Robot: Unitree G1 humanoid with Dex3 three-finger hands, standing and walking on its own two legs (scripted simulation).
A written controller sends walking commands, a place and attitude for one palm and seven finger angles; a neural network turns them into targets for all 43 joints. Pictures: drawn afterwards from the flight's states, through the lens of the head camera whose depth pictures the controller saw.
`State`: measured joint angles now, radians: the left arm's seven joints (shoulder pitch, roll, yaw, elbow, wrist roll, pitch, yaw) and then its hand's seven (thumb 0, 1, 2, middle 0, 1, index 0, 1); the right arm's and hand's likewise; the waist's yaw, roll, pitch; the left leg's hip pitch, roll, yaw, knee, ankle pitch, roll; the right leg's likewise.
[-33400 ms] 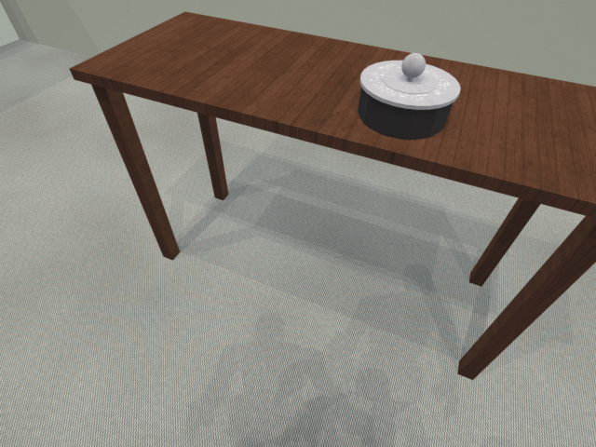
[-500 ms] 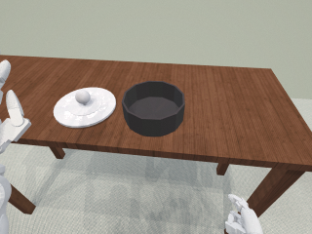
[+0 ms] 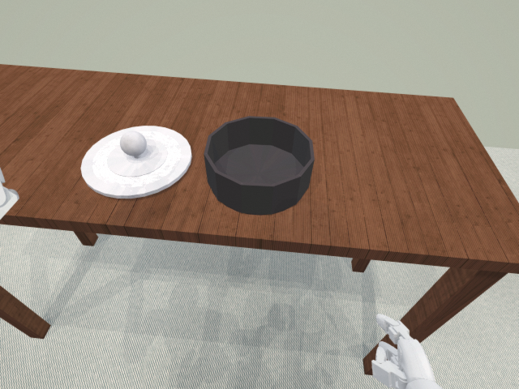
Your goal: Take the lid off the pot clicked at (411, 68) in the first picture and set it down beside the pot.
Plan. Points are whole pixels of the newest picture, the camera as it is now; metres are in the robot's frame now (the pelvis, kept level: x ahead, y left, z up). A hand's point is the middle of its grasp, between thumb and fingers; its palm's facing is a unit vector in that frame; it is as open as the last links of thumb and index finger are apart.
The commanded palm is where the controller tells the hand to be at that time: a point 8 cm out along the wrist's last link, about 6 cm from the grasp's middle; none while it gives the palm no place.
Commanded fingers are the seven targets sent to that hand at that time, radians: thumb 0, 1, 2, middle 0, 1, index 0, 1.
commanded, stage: step back with the hand held close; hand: left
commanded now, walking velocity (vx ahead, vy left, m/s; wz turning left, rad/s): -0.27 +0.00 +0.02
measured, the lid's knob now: (133, 143) +0.49 +0.30 +0.10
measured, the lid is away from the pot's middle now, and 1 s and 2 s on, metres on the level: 0.24 0.24 0.24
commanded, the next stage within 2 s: stop stepping back and stand still in 1.04 s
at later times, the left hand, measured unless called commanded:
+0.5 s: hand out of the picture +0.14 +0.22 +0.27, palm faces +0.49 -0.77 -0.41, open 7.4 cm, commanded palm +0.07 +0.28 +0.27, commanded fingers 0.00 0.90 0.90 -0.20 -0.30 -0.20 -0.30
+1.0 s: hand out of the picture +0.00 +0.22 +0.27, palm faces +0.41 -0.80 -0.44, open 7.4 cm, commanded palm -0.07 +0.29 +0.27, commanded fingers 0.00 0.90 0.90 -0.20 -0.30 -0.20 -0.30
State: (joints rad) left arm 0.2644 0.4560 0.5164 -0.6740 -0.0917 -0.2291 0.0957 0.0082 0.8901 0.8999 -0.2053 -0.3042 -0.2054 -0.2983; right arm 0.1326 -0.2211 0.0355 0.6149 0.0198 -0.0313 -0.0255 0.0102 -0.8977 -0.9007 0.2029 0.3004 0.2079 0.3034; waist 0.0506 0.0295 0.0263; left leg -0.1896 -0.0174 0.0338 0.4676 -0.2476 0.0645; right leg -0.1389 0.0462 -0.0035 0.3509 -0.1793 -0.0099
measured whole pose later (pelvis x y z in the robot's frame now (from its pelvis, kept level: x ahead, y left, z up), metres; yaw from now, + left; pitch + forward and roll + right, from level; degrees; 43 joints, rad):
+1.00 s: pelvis -0.21 +0.01 -0.01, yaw -3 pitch +2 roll -4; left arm 0.38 0.52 0.56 -0.78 -0.10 -0.29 0.12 0.01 0.89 0.90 -0.21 -0.30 -0.21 -0.30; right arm 0.14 -0.16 0.00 0.61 0.01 -0.07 -0.03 0.01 -0.90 -0.90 0.20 0.30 0.21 0.30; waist 0.00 0.04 0.01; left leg -0.52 0.04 -0.01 0.65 -0.22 0.00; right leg -0.20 0.05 -0.01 0.44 -0.28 0.01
